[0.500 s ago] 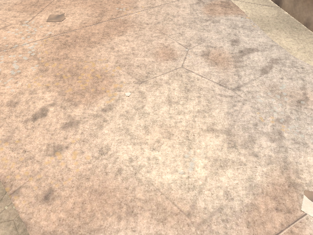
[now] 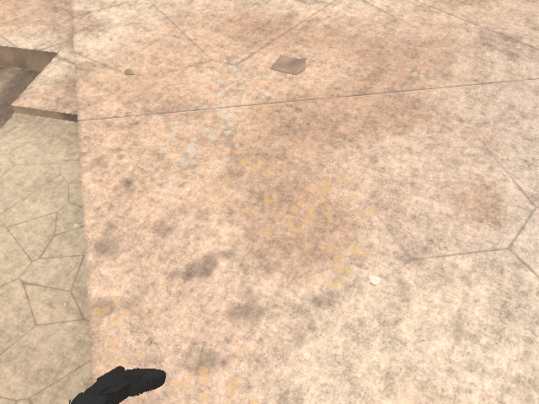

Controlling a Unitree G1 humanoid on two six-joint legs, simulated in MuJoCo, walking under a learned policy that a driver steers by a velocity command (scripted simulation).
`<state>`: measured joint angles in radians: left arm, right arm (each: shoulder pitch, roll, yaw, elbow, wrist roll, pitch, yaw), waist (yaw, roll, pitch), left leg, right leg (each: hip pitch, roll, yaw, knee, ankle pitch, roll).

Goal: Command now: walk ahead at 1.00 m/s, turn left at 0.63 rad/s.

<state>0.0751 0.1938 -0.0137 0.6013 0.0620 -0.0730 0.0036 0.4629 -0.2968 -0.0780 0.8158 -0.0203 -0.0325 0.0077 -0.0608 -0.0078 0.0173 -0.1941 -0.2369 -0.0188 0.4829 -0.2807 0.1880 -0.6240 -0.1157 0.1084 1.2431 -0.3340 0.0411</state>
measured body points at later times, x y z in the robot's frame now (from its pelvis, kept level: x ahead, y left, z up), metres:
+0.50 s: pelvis +0.47 -0.10 +0.02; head +0.49 -0.10 +0.47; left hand +0.41 +0.18 -0.11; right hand +0.70 -0.33 -0.04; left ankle +0.62 +0.05 -0.66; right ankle +0.41 -0.17 -0.73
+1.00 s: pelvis +0.87 -0.16 +0.01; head +0.90 -0.18 +0.45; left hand +1.20 -0.04 -0.05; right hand +0.76 -0.44 -0.11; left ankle +0.82 +0.01 -0.73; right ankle +0.98 -0.31 -0.71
